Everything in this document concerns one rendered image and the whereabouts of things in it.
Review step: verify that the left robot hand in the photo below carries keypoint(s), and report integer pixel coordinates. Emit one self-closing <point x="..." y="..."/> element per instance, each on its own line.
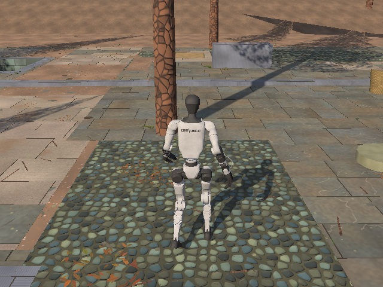
<point x="170" y="156"/>

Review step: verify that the robot right shin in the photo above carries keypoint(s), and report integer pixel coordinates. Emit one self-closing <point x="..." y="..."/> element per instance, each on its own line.
<point x="207" y="212"/>

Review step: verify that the right robot forearm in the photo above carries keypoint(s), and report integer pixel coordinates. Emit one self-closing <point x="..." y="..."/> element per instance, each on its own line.
<point x="222" y="162"/>

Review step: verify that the robot left upper arm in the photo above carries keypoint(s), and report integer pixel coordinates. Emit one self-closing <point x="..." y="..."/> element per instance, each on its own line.
<point x="173" y="125"/>

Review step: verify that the left robot forearm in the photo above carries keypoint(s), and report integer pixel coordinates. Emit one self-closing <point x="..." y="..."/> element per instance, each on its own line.
<point x="165" y="153"/>

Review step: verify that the robot right foot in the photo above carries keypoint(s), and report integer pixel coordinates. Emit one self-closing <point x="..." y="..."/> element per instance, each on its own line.
<point x="207" y="235"/>

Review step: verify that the robot right upper arm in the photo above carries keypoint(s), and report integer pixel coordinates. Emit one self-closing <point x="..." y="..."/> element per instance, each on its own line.
<point x="210" y="126"/>

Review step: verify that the right robot hand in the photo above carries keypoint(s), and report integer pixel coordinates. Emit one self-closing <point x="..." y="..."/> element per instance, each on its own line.
<point x="228" y="181"/>

